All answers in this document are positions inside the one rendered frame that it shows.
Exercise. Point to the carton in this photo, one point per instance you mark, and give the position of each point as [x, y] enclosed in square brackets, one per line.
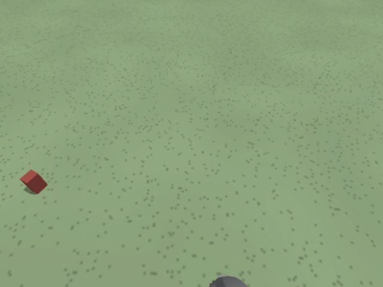
[34, 181]

